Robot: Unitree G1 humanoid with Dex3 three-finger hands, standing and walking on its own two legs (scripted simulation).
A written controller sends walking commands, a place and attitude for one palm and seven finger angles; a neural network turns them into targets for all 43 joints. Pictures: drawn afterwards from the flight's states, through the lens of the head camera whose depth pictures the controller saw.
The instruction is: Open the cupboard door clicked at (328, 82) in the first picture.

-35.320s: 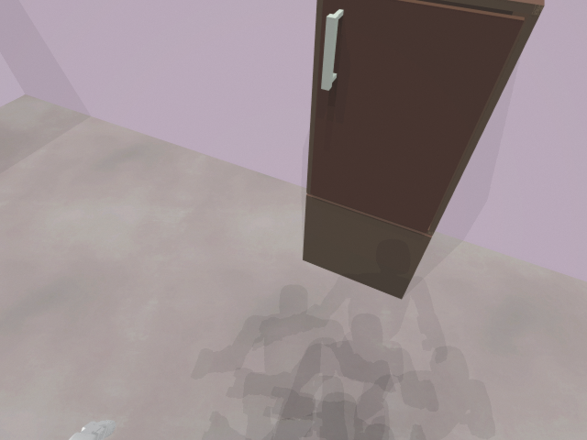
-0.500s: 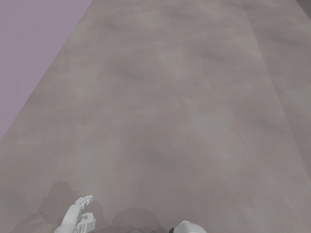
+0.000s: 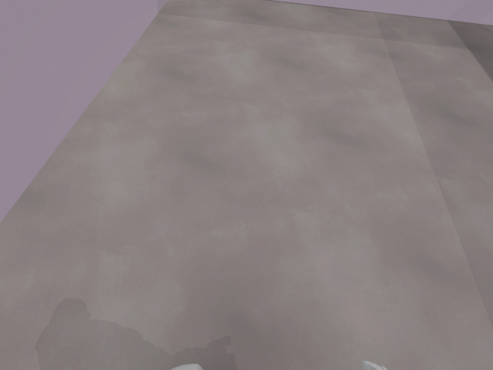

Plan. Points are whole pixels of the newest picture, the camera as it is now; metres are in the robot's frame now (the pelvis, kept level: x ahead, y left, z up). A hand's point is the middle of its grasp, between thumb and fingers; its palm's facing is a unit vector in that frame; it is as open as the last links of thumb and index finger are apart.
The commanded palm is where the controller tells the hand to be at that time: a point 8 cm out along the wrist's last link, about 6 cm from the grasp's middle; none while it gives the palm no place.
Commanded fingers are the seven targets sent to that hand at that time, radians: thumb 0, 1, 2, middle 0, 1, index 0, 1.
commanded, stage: walk to a spot facing it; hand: left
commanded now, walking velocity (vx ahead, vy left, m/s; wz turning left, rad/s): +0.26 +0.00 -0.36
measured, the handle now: out of the picture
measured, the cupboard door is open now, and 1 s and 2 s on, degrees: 43 43 43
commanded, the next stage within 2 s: turn to face it in 0.04 s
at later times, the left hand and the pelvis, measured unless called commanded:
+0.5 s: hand (187, 290) +0.28 +0.14 -0.16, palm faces +0.12 -0.97 -0.19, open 7.2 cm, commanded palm none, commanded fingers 0.00 0.90 0.90 -0.20 -0.30 -0.20 -0.30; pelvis +0.20 -0.04 +0.01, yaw +7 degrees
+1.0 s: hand (176, 281) +0.29 +0.16 -0.14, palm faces +0.39 -0.87 -0.31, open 7.4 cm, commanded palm none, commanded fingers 0.00 0.90 0.90 -0.20 -0.30 -0.20 -0.30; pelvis +0.28 -0.07 +0.00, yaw +23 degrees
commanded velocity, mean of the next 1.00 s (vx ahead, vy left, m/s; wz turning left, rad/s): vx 0.02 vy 0.00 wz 0.48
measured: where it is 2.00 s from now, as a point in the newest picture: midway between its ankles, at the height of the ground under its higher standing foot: (264, 333)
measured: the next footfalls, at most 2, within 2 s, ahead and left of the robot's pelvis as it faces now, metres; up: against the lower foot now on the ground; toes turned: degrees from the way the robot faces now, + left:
right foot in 0.28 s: +0.25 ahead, -0.16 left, +0.00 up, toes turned -10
left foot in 0.60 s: +0.28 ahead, +0.09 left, +0.00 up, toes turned +18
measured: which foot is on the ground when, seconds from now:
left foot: down 0.00-0.30, up 0.32-0.58, down 0.60-0.92, up 0.94-1.00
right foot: up 0.00-0.26, down 0.28-0.60, up 0.62-0.92, down 0.94-1.00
